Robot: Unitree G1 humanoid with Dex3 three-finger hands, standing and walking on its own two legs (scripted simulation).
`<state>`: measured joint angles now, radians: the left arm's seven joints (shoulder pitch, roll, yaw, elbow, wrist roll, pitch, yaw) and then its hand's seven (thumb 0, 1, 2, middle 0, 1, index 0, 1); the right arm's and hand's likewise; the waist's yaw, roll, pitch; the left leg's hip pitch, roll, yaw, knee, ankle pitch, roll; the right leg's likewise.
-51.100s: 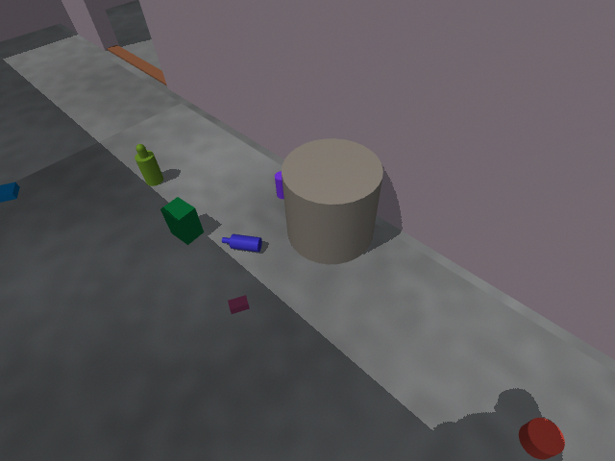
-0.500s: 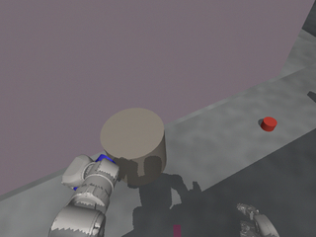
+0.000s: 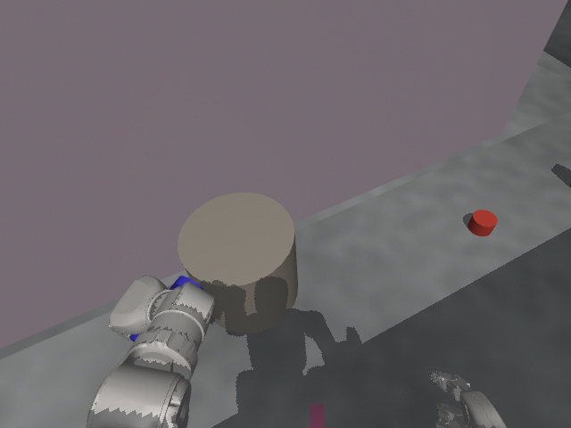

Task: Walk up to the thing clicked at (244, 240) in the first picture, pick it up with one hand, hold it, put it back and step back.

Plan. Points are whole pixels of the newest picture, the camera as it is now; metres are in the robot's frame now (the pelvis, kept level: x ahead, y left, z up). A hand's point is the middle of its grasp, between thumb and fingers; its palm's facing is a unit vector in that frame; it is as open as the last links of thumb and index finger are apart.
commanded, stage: hold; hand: left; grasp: from above
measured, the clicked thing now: (162, 327) +0.31 +0.23 -0.07
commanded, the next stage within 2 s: crouch in 0.02 s
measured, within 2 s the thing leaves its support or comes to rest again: neither
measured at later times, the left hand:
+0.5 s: hand (172, 347) +0.29 +0.22 -0.11, palm faces -0.27 -0.39 -0.88, open 9.0 cm
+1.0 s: hand (208, 368) +0.33 +0.22 -0.38, palm faces -0.14 -0.44 -0.89, open 9.0 cm
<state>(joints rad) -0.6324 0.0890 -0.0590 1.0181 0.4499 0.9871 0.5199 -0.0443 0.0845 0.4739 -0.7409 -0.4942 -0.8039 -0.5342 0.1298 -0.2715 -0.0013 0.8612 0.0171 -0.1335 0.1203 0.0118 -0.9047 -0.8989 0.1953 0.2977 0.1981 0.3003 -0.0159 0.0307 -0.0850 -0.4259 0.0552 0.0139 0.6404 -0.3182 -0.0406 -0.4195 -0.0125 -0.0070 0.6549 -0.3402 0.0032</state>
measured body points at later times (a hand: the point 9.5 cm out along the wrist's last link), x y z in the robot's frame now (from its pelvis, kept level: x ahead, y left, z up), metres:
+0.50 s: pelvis -0.01 +0.00 -0.02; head +0.04 +0.01 +0.43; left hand +0.30 +0.23 -0.06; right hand +0.10 -0.26 -0.14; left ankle +0.00 +0.15 -0.72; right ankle -0.01 -0.12 -0.72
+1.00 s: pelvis -0.08 +0.01 -0.23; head +0.12 +0.03 +0.17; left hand +0.34 +0.24 -0.33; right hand -0.02 -0.24 -0.38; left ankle +0.00 +0.15 -0.72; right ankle -0.01 -0.12 -0.72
